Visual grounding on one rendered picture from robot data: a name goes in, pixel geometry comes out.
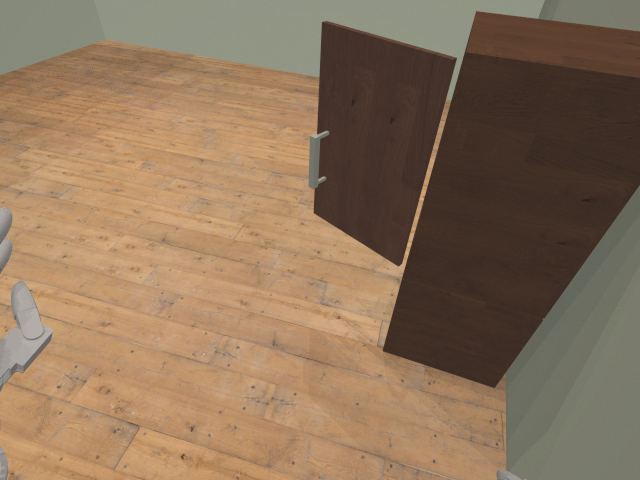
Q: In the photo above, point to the left robot hand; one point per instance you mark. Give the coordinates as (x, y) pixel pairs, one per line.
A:
(22, 344)

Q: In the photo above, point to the handle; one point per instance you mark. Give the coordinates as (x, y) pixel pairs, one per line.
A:
(314, 154)

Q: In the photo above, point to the cupboard door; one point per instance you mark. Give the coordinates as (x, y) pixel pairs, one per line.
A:
(381, 101)

